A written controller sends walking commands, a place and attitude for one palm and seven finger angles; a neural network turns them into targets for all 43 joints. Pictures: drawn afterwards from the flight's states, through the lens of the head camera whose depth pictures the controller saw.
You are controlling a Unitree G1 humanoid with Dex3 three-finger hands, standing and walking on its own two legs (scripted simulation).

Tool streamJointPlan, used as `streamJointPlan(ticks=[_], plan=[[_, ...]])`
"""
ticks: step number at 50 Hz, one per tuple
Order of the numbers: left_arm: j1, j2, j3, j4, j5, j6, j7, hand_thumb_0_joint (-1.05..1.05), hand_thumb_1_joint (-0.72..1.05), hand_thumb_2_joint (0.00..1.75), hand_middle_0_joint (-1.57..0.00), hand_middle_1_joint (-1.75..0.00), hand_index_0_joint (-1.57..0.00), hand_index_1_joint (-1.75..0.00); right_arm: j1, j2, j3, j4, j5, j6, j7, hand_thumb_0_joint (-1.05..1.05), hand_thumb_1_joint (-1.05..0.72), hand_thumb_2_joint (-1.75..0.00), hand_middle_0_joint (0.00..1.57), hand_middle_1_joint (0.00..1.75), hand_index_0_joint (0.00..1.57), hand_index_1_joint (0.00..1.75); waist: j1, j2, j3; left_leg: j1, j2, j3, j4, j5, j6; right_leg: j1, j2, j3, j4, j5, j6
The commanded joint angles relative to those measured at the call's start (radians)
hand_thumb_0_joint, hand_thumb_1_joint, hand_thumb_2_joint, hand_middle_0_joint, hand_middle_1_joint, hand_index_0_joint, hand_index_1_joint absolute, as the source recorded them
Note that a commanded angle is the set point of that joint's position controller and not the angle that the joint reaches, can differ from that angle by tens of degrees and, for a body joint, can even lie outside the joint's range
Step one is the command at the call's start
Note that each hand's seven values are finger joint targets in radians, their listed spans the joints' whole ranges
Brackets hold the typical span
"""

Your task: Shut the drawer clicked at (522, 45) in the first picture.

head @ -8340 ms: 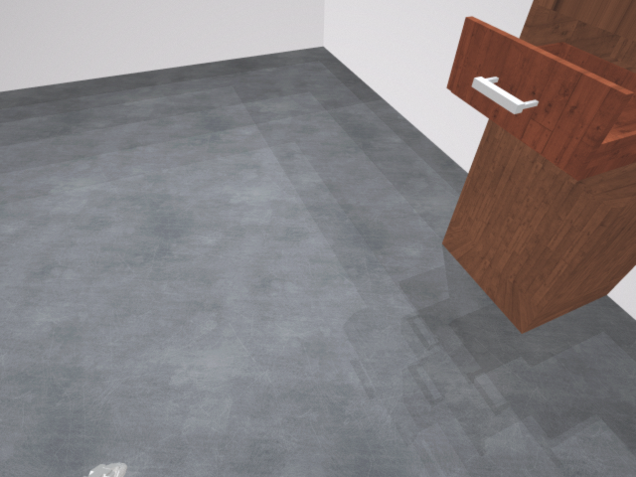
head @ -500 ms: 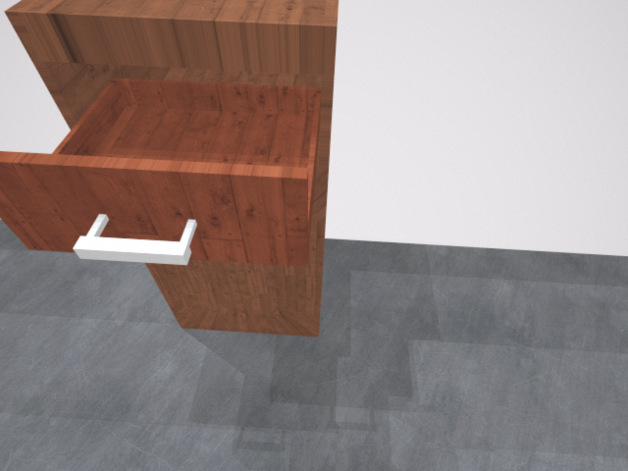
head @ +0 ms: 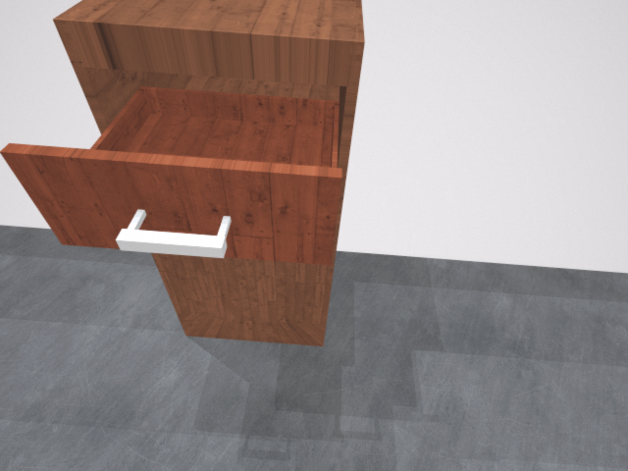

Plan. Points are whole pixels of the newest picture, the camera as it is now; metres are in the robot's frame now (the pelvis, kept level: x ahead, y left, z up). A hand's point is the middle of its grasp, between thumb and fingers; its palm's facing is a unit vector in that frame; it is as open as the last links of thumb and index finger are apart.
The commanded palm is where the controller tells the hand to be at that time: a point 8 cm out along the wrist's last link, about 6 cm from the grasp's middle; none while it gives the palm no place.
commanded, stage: shuffle to correct the standing spot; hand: left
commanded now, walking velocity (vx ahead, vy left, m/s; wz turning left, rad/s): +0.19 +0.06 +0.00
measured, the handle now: (177, 231) +0.40 +0.22 +0.08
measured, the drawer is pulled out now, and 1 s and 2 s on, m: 0.24 0.24 0.24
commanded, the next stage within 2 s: come to a stop and stand still in 0.16 s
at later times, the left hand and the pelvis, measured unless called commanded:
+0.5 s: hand out of the picture +0.03 +0.18 -0.19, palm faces +0.05 -0.99 -0.14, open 7.4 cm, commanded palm none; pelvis +0.06 +0.02 +0.00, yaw +0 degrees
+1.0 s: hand out of the picture +0.09 +0.16 -0.16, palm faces +0.00 -0.97 -0.23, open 7.4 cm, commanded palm none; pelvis +0.03 -0.02 +0.00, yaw +0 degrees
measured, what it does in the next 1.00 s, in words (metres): steps on the spot: right foot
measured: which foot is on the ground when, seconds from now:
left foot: down 0.00-1.00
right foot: down 0.00-0.40, up 0.42-0.66, down 0.68-1.00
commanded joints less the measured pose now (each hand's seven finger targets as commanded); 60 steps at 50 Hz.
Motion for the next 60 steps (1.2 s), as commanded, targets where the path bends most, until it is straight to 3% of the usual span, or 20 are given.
streamJointPlan(ticks=[1, 6, 10, 12, 14, 16, 18, 19, 23, 28, 31, 34, 35, 36, 37, 38, 41, 44, 47, 60], plan=[[0.079, 0.055, 0.005, -0.013, -0.003, -0.012, 0.004, 0.0, 0.9, 0.9, -0.2, -0.3, -0.2, -0.3, 0.039, -0.12, -0.025, -0.032, 0.0, -0.02, -0.003, 0.0, -0.9, -0.9, 0.2, 0.3, 0.2, 0.3, 0.006, 0.023, 0.075, -0.096, 0.128, -0.171, -0.165, -0.187, -0.005, 0.005, -0.044, 0.077, -0.072, -0.035, -0.05], [0.094, 0.063, 0.02, -0.017, 0.007, -0.007, -0.001, 0.0, 0.9, 0.9, -0.2, -0.3, -0.2, -0.3, 0.041, -0.121, -0.034, -0.028, -0.007, -0.002, 0.003, 0.0, -0.9, -0.9, 0.2, 0.3, 0.2, 0.3, 0.012, 0.019, 0.143, -0.163, 0.107, -0.159, -0.134, -0.369, 0.006, -0.057, -0.043, 0.09, -0.076, -0.279, -0.067], [0.123, 0.089, 0.038, -0.013, 0.001, -0.014, -0.001, 0.0, 0.9, 0.9, -0.2, -0.3, -0.2, -0.3, 0.041, -0.085, -0.028, -0.038, -0.008, -0.005, 0.006, 0.0, -0.9, -0.9, 0.2, 0.3, 0.2, 0.3, 0.015, -0.077, 0.158, -0.192, 0.038, -0.071, 0.026, -0.239, -0.009, -0.051, -0.12, 0.204, -0.153, -0.352, -0.116], [0.139, 0.106, 0.047, -0.014, -0.003, -0.019, 0.001, 0.0, 0.9, 0.9, -0.2, -0.3, -0.2, -0.3, 0.039, -0.067, -0.025, -0.043, -0.008, -0.013, 0.007, 0.0, -0.9, -0.9, 0.2, 0.3, 0.2, 0.3, 0.015, -0.105, 0.133, -0.186, 0.023, -0.032, 0.109, -0.16, -0.016, -0.026, -0.172, 0.255, -0.185, -0.314, -0.143], [0.126, 0.103, 0.052, -0.017, -0.002, -0.02, 0.004, 0.0, 0.9, 0.9, -0.2, -0.3, -0.2, -0.3, 0.048, -0.058, -0.024, -0.042, -0.006, -0.022, 0.005, 0.0, -0.9, -0.9, 0.2, 0.3, 0.2, 0.3, 0.003, -0.093, 0.12, -0.14, 0.031, -0.027, 0.092, -0.112, -0.018, -0.03, -0.172, 0.222, -0.145, -0.18, -0.145], [0.093, 0.051, 0.036, -0.018, 0.0, -0.016, 0.006, 0.0, 0.9, 0.9, -0.2, -0.3, -0.2, -0.3, 0.11, -0.076, -0.017, -0.008, -0.001, -0.038, -0.002, 0.0, -0.9, -0.9, 0.2, 0.3, 0.2, 0.3, -0.019, 0.057, 0.092, 0.006, 0.102, -0.118, -0.019, 0.192, -0.002, -0.072, -0.06, 0.068, 0.029, 0.061, -0.085], [0.102, 0.011, 0.017, -0.011, -0.005, -0.011, 0.02, 0.0, 0.9, 0.9, -0.2, -0.3, -0.2, -0.3, 0.159, -0.114, -0.016, 0.024, 0.005, -0.047, -0.028, 0.0, -0.9, -0.9, 0.2, 0.3, 0.2, 0.3, -0.012, 0.219, 0.027, 0.14, 0.225, -0.204, -0.014, 0.905, 0.039, -0.078, -0.01, -0.003, 0.111, 0.008, -0.019], [0.105, 0.019, 0.015, -0.007, -0.013, -0.006, 0.027, 0.0, 0.9, 0.9, -0.2, -0.3, -0.2, -0.3, 0.147, -0.114, -0.01, 0.026, 0.009, -0.045, -0.037, 0.0, -0.9, -0.9, 0.2, 0.3, 0.2, 0.3, -0.006, 0.222, 0.019, 0.199, 0.246, -0.208, 0.005, 1.16, 0.042, -0.091, -0.012, 0.014, 0.106, -0.081, -0.01], [0.069, 0.053, 0.029, -0.03, -0.015, 0.012, 0.028, 0.0, 0.9, 0.9, -0.2, -0.3, -0.2, -0.3, 0.116, -0.134, -0.03, -0.003, 0.015, -0.033, -0.051, 0.0, -0.9, -0.9, 0.2, 0.3, 0.2, 0.3, -0.013, 0.149, 0.023, 0.283, 0.263, -0.2, 0.007, 1.274, 0.038, -0.13, -0.003, 0.011, 0.104, -0.122, -0.011], [0.031, 0.057, 0.05, -0.079, -0.007, 0.03, 0.02, 0.0, 0.9, 0.9, -0.2, -0.3, -0.2, -0.3, 0.036, -0.151, -0.06, -0.041, 0.005, -0.014, -0.053, 0.0, -0.9, -0.9, 0.2, 0.3, 0.2, 0.3, 0.0, 0.109, 0.012, 0.21, 0.29, -0.204, -0.001, 1.012, 0.101, -0.124, -0.002, 0.035, 0.18, -0.088, -0.026], [0.016, 0.049, 0.057, -0.101, -0.002, 0.037, 0.014, 0.0, 0.9, 0.9, -0.2, -0.3, -0.2, -0.3, -0.021, -0.146, -0.066, -0.062, -0.005, -0.006, -0.046, 0.0, -0.9, -0.9, 0.2, 0.3, 0.2, 0.3, 0.016, 0.108, 0.021, 0.066, 0.284, -0.198, -0.018, 0.7, 0.112, -0.061, -0.003, 0.058, 0.193, -0.057, -0.035], [0.039, 0.068, 0.052, -0.099, 0.002, 0.017, 0.013, 0.0, 0.9, 0.9, -0.2, -0.3, -0.2, -0.3, -0.061, -0.11, -0.061, -0.073, -0.002, -0.002, -0.03, 0.0, -0.9, -0.9, 0.2, 0.3, 0.2, 0.3, 0.034, 0.008, 0.005, -0.058, 0.151, -0.133, 0.042, 0.236, 0.025, 0.054, -0.056, 0.149, 0.032, 0.297, -0.053], [0.076, 0.156, 0.055, -0.077, 0.006, 0.005, 0.046, 0.0, 0.9, 0.9, -0.2, -0.3, -0.2, -0.3, -0.09, -0.165, -0.068, -0.139, 0.026, -0.023, -0.027, 0.0, -0.9, -0.9, 0.2, 0.3, 0.2, 0.3, 0.022, -0.048, -0.105, 0.034, 0.151, -0.081, 0.199, 0.408, -0.031, 0.051, -0.119, 0.141, 0.051, 0.743, -0.042], [-0.003, 0.174, 0.052, -0.138, -0.007, -0.003, 0.041, 0.0, 0.9, 0.9, -0.2, -0.3, -0.2, -0.3, -0.02, -0.119, -0.066, -0.16, 0.02, -0.009, -0.016, 0.0, -0.9, -0.9, 0.2, 0.3, 0.2, 0.3, -0.02, -0.121, -0.124, -0.035, 0.076, -0.09, 0.158, -0.057, -0.043, 0.07, -0.178, 0.217, 0.041, 0.515, -0.102], [-0.039, 0.157, 0.05, -0.152, -0.003, -0.007, 0.033, 0.0, 0.9, 0.9, -0.2, -0.3, -0.2, -0.3, -0.033, -0.093, -0.059, -0.147, 0.014, -0.001, -0.012, 0.0, -0.9, -0.9, 0.2, 0.3, 0.2, 0.3, -0.026, -0.114, -0.104, -0.018, 0.061, -0.068, 0.115, -0.139, -0.04, 0.031, -0.175, 0.235, 0.023, 0.43, -0.125], [-0.078, 0.156, 0.048, -0.153, -0.006, -0.017, 0.031, 0.0, 0.9, 0.9, -0.2, -0.3, -0.2, -0.3, -0.008, -0.077, -0.049, -0.132, 0.006, 0.0, -0.005, 0.0, -0.9, -0.9, 0.2, 0.3, 0.2, 0.3, -0.042, -0.052, -0.119, 0.009, 0.054, -0.065, 0.063, -0.095, -0.041, 0.037, -0.157, 0.214, 0.015, 0.354, -0.138], [-0.101, 0.137, 0.029, -0.163, -0.008, -0.014, 0.017, 0.0, 0.9, 0.9, -0.2, -0.3, -0.2, -0.3, -0.015, -0.101, -0.043, -0.136, -0.002, -0.007, -0.002, 0.0, -0.9, -0.9, 0.2, 0.3, 0.2, 0.3, -0.033, 0.097, 0.059, -0.015, 0.118, -0.157, -0.025, 0.006, -0.006, -0.105, -0.066, 0.171, -0.027, 0.043, -0.095], [-0.079, 0.135, 0.023, -0.15, -0.006, -0.014, 0.008, 0.0, 0.9, 0.9, -0.2, -0.3, -0.2, -0.3, -0.032, -0.131, -0.038, -0.15, -0.002, -0.009, 0.0, 0.0, -0.9, -0.9, 0.2, 0.3, 0.2, 0.3, -0.011, 0.036, 0.132, -0.089, 0.123, -0.17, -0.086, -0.077, -0.001, -0.081, -0.042, 0.168, -0.083, -0.072, -0.083], [-0.079, 0.141, 0.024, -0.143, -0.007, -0.016, 0.004, 0.0, 0.9, 0.9, -0.2, -0.3, -0.2, -0.3, -0.001, -0.145, -0.035, -0.138, -0.006, -0.005, 0.005, 0.0, -0.9, -0.9, 0.2, 0.3, 0.2, 0.3, -0.023, -0.037, 0.137, -0.05, 0.092, -0.135, -0.079, -0.131, -0.008, -0.127, -0.055, 0.214, -0.155, -0.224, -0.088], [-0.052, 0.133, 0.026, -0.085, -0.014, -0.026, -0.003, 0.0, 0.9, 0.9, -0.2, -0.3, -0.2, -0.3, 0.063, -0.117, -0.018, -0.05, -0.005, -0.009, 0.003, 0.0, -0.9, -0.9, 0.2, 0.3, 0.2, 0.3, -0.021, 0.001, 0.062, -0.012, 0.086, -0.11, -0.077, -0.083, -0.022, -0.064, -0.073, 0.223, -0.208, -0.218, -0.086]])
